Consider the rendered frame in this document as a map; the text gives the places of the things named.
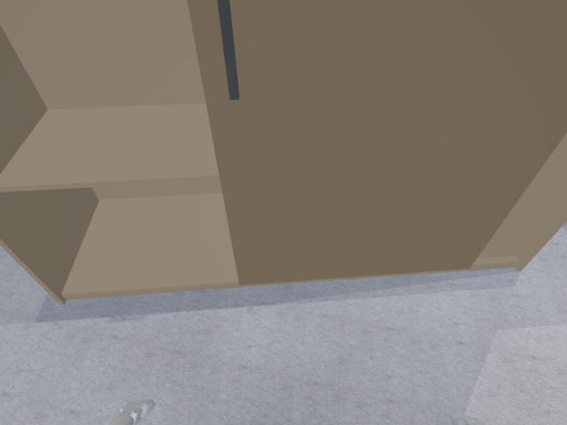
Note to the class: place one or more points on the handle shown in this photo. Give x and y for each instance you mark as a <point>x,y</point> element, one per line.
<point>228,48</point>

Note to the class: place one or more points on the wardrobe door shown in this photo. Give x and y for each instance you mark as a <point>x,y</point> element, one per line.
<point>378,137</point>
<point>546,191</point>

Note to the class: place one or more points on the left robot hand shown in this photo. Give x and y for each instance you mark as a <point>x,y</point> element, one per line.
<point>132,413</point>

